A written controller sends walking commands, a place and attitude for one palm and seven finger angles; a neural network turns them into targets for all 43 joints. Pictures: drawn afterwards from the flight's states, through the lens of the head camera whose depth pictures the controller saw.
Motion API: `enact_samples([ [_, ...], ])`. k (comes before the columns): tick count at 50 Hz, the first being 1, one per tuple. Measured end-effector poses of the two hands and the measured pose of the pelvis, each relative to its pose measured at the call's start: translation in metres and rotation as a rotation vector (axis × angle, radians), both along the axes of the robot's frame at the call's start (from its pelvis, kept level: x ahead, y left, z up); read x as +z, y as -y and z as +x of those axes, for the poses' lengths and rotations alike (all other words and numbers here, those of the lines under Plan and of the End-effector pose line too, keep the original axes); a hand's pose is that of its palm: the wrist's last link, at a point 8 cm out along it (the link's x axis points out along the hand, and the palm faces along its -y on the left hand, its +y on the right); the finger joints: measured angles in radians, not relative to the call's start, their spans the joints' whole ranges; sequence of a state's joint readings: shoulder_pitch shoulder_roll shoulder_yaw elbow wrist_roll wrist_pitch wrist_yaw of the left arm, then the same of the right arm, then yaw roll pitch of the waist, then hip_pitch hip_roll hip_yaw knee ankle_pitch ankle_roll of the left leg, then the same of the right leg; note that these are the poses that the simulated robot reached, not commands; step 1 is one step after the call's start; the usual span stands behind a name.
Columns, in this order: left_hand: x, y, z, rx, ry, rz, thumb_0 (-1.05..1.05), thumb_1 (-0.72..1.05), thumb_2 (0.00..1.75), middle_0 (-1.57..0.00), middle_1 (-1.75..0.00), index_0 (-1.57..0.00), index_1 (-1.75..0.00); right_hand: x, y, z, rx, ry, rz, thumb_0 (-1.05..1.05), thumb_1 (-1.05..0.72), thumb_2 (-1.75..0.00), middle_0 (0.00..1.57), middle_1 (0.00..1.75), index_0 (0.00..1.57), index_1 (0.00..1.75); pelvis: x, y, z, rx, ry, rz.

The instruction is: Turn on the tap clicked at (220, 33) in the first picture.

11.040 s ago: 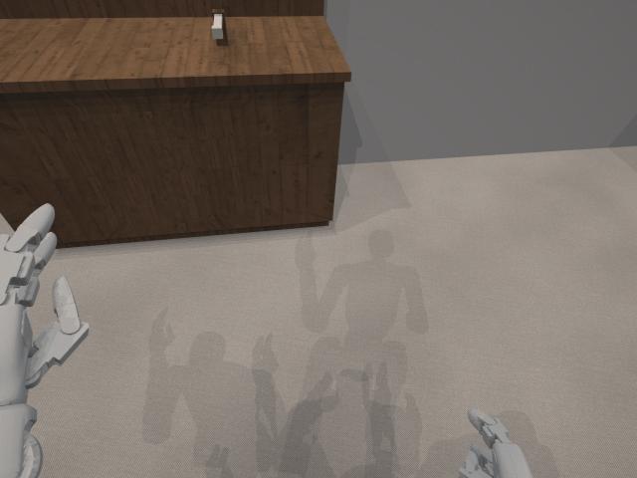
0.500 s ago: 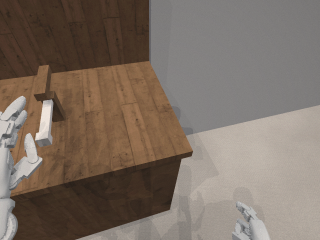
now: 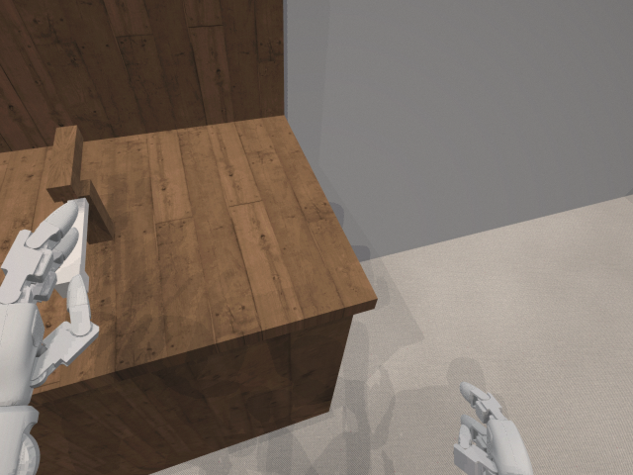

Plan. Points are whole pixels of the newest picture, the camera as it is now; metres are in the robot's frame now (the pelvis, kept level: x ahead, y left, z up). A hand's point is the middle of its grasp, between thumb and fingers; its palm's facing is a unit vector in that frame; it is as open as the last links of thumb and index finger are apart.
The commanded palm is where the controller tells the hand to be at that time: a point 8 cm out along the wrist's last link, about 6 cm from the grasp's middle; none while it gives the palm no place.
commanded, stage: come to a stop and stand still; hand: left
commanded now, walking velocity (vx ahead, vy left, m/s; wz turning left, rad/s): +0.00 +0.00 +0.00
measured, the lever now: (71, 281) +0.30 +0.33 +0.07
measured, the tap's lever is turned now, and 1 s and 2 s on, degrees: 0 0 0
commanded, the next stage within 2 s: look again from close up in 0.36 s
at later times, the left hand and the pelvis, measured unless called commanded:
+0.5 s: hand (52, 320) +0.21 +0.27 +0.15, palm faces +0.39 -0.84 -0.37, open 7.5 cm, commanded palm +0.16 +0.29 +0.18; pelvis +0.00 +0.00 +0.00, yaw +1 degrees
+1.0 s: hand (28, 276) +0.24 +0.28 +0.18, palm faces +0.48 -0.80 -0.35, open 7.4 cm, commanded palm +0.15 +0.28 +0.17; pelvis -0.01 -0.02 +0.00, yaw +2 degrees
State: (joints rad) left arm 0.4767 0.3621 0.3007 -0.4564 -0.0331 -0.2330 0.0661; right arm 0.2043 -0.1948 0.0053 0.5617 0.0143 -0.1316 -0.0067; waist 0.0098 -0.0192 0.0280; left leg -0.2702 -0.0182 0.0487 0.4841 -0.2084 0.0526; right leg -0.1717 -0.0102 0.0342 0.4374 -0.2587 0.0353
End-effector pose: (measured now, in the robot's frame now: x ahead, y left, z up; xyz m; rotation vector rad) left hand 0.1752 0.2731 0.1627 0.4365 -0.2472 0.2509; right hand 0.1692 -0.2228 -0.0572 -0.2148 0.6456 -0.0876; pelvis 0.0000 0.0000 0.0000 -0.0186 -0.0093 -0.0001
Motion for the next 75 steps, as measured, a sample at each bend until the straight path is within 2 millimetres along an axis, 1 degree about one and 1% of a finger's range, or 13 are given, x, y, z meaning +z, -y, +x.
enact_samples([
  [3,-0.003,-0.017,-0.005,0.052,-0.002,0.013,0.01,0.88,0.90,-0.21,-0.30,-0.21,-0.30,0.000,-0.003,-0.003,0.008,-0.028,-0.022,0.01,-0.90,-0.89,0.20,0.30,0.21,0.30,0.000,0.002,0.000,0.010,0.003,-0.002],
  [8,0.010,-0.039,-0.008,0.158,0.101,-0.002,0.01,0.88,0.90,-0.21,-0.30,-0.21,-0.30,0.000,-0.008,-0.001,0.054,-0.046,-0.049,0.02,-0.90,-0.89,0.20,0.30,0.21,0.30,0.001,0.001,-0.003,0.019,0.009,-0.008],
  [16,0.012,-0.018,0.001,0.081,0.119,-0.036,0.01,0.89,0.90,-0.20,-0.30,-0.20,-0.30,0.005,-0.015,0.008,0.055,-0.002,-0.024,0.02,-0.90,-0.89,0.20,0.30,0.21,0.30,0.002,-0.005,-0.001,0.012,0.007,-0.010],
  [26,0.005,-0.032,-0.003,0.114,0.033,-0.002,0.01,0.89,0.90,-0.21,-0.30,-0.21,-0.30,0.001,-0.014,0.003,0.034,-0.037,-0.029,0.01,-0.90,-0.89,0.20,0.30,0.21,0.30,0.003,-0.005,-0.001,0.016,0.006,-0.011],
  [34,0.015,-0.023,-0.007,0.109,0.078,-0.001,0.01,0.89,0.90,-0.21,-0.30,-0.20,-0.30,-0.003,-0.011,0.002,0.037,-0.049,-0.024,0.02,-0.90,-0.89,0.20,0.30,0.21,0.30,0.003,-0.005,-0.002,0.021,0.013,-0.006],
  [43,0.006,-0.021,-0.007,0.128,0.020,-0.010,0.01,0.89,0.90,-0.21,-0.30,-0.20,-0.30,-0.004,-0.007,0.000,0.022,-0.044,-0.006,0.02,-0.90,-0.89,0.20,0.30,0.21,0.30,0.003,0.001,-0.001,0.021,0.012,-0.010],
  [47,0.029,-0.038,0.012,0.146,0.078,0.136,0.01,0.88,0.90,-0.21,-0.30,-0.21,-0.30,-0.012,-0.009,-0.001,0.128,-0.081,-0.055,0.01,-0.90,-0.89,0.20,0.30,0.20,0.30,-0.001,0.009,-0.009,0.052,0.017,0.005],
  [50,0.032,-0.048,0.020,0.189,0.080,-0.002,0.01,0.88,0.90,-0.21,-0.30,-0.21,-0.30,-0.018,-0.003,0.000,0.138,-0.088,-0.031,0.01,-0.90,-0.89,0.20,0.30,0.21,0.30,-0.003,0.015,-0.010,0.042,0.010,0.015],
  [54,0.010,-0.028,0.012,0.173,-0.058,-0.073,0.01,0.89,0.90,-0.20,-0.30,-0.20,-0.30,-0.016,0.010,0.005,0.113,-0.035,0.003,0.02,-0.90,-0.89,0.20,0.30,0.21,0.30,-0.005,0.021,-0.009,0.033,0.014,0.015],
  [59,-0.017,0.009,-0.019,0.128,-0.151,-0.037,0.01,0.89,0.90,-0.20,-0.30,-0.20,-0.30,-0.014,0.027,0.013,0.113,0.012,-0.010,0.02,-0.90,-0.89,0.20,0.30,0.21,0.30,-0.011,0.035,-0.012,0.042,0.012,0.018],
  [66,0.006,0.001,-0.054,0.306,0.105,-0.031,0.01,0.88,0.90,-0.21,-0.30,-0.21,-0.30,-0.030,0.045,0.017,0.163,-0.021,-0.043,0.01,-0.90,-0.89,0.20,0.30,0.21,0.30,-0.020,0.062,-0.017,0.096,0.018,0.007],
  [70,0.004,-0.001,-0.049,0.352,0.048,-0.068,0.01,0.89,0.90,-0.20,-0.30,-0.20,-0.30,-0.042,0.051,0.019,0.158,-0.029,-0.025,0.02,-0.90,-0.89,0.20,0.30,0.21,0.30,-0.023,0.070,-0.016,0.107,0.017,0.006],
  [75,-0.013,0.022,-0.026,0.264,-0.124,-0.087,0.01,0.89,0.90,-0.20,-0.30,-0.20,-0.30,-0.048,0.056,0.025,0.109,-0.006,0.014,0.02,-0.90,-0.89,0.20,0.30,0.21,0.30,-0.023,0.073,-0.007,0.094,0.000,0.013],
])
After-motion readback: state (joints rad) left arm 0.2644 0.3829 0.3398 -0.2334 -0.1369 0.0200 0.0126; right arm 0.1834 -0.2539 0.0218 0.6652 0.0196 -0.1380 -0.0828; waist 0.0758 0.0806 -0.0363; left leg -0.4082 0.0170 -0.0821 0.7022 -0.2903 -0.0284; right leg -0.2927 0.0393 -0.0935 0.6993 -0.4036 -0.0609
